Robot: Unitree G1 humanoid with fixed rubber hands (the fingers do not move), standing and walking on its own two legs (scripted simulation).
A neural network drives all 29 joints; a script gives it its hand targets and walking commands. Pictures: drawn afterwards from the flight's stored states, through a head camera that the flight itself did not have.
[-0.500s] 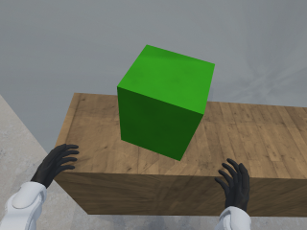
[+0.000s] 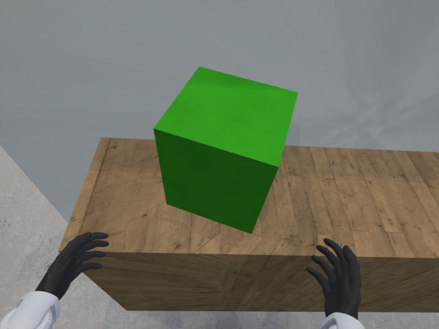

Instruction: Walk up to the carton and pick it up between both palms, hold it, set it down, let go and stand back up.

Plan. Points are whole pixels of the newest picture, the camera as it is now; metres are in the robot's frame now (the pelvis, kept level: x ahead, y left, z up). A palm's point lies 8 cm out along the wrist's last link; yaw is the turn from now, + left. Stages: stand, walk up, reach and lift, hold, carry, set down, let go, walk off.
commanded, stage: set down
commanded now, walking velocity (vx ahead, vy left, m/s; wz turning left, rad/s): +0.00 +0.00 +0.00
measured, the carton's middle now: (226, 153) +0.44 +0.00 +0.03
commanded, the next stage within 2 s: let go in 1.88 s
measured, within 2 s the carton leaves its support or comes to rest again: neither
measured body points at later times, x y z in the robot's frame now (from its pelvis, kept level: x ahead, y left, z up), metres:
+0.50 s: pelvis +0.01 +0.00 +0.00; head +0.04 +0.03 +0.45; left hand +0.18 +0.28 -0.01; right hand +0.14 -0.17 +0.01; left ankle -0.04 +0.09 -0.74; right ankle +0.02 -0.14 -0.74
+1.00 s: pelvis +0.00 -0.01 +0.00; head +0.03 +0.01 +0.45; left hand +0.18 +0.26 -0.04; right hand +0.16 -0.18 -0.03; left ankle -0.04 +0.09 -0.74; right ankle +0.02 -0.14 -0.74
